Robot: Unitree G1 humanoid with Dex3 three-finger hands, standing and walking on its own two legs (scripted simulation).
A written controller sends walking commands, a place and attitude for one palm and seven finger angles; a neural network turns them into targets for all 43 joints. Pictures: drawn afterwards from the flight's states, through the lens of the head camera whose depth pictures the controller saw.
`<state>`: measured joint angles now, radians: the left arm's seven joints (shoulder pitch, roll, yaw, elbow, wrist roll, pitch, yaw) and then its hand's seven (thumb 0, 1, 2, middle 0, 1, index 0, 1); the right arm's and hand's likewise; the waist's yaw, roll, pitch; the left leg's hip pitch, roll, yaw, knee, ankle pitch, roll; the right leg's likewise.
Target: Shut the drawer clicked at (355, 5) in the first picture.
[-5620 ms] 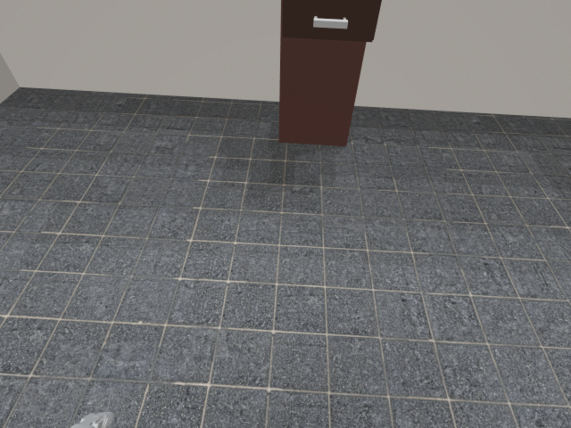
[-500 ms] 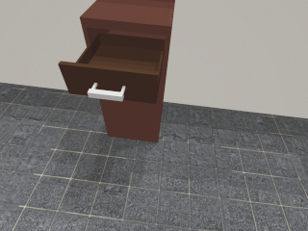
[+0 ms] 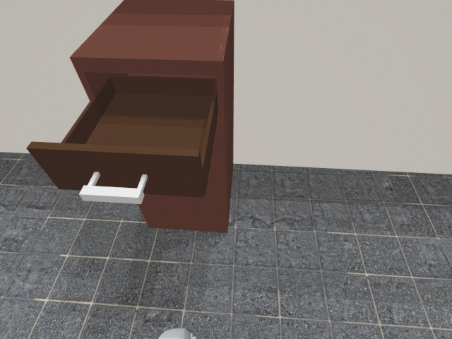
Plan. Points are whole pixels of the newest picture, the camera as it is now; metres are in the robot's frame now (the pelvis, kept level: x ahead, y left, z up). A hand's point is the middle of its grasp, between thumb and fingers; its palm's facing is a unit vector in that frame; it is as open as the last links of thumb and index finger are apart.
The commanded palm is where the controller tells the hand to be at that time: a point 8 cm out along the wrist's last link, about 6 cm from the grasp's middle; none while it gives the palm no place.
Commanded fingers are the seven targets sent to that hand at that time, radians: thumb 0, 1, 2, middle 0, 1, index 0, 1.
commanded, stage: take the last steps up to it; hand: left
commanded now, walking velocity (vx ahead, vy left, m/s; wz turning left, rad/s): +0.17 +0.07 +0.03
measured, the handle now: (116, 186) +0.41 +0.25 +0.02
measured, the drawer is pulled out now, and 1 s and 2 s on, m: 0.29 0.29 0.29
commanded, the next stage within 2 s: come to a stop and stand still in 0.10 s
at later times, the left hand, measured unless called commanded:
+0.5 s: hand out of the picture +0.10 +0.24 -0.18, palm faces +0.03 -0.98 -0.18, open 7.4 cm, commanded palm none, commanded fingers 0.00 0.90 0.90 -0.20 -0.30 -0.20 -0.30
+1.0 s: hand out of the picture +0.11 +0.15 -0.17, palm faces +0.00 -0.98 -0.21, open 7.2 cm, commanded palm none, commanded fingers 0.00 0.90 0.90 -0.20 -0.30 -0.20 -0.30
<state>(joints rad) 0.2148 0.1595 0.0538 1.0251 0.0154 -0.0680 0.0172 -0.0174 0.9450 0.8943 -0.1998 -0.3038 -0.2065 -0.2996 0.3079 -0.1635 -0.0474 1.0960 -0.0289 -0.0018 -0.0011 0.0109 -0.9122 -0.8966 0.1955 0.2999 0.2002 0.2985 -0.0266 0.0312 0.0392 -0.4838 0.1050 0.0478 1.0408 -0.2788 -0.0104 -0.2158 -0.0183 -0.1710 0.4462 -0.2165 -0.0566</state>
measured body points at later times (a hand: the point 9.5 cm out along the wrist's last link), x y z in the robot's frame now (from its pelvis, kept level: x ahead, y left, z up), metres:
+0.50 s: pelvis +0.09 +0.06 +0.00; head +0.12 +0.09 +0.45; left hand +0.10 +0.30 -0.17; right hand +0.17 -0.17 -0.14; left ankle +0.13 +0.15 -0.74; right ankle +0.06 -0.08 -0.67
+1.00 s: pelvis +0.05 -0.03 -0.01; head +0.06 -0.03 +0.44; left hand +0.11 +0.20 -0.16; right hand +0.04 -0.25 -0.17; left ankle +0.05 +0.11 -0.74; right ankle +0.05 -0.11 -0.74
